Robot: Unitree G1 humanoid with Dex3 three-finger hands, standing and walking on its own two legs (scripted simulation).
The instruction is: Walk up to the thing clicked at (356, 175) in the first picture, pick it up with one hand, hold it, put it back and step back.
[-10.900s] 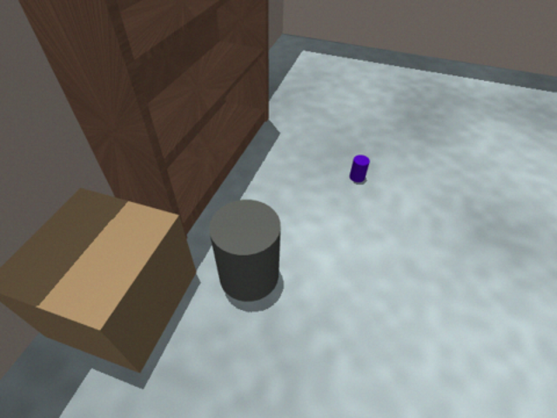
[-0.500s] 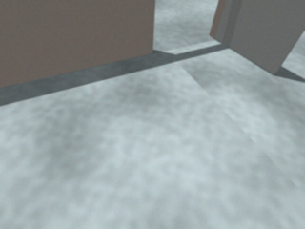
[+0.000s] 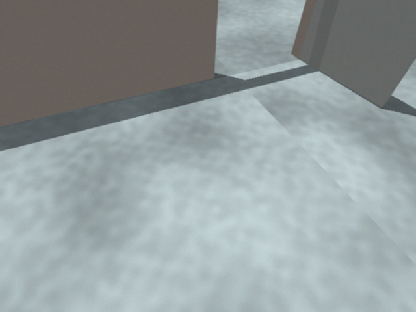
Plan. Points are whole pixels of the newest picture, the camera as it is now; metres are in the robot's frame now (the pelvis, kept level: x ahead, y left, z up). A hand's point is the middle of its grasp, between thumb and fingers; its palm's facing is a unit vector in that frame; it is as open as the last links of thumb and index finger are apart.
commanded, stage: stand
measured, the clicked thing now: out of the picture +0.02 +0.58 -0.72
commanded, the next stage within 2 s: walk up in 1.78 s
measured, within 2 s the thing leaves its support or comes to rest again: neither
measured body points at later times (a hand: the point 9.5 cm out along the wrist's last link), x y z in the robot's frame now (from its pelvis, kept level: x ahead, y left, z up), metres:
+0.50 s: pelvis +0.00 +0.00 +0.00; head +0.02 +0.00 +0.45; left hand +0.07 +0.30 -0.14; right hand +0.08 -0.30 -0.13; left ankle +0.04 +0.12 -0.75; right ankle -0.02 -0.14 -0.75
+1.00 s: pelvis +0.01 -0.01 +0.00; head +0.02 +0.00 +0.45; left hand +0.08 +0.29 -0.14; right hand +0.09 -0.31 -0.13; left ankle +0.04 +0.12 -0.75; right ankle -0.02 -0.14 -0.75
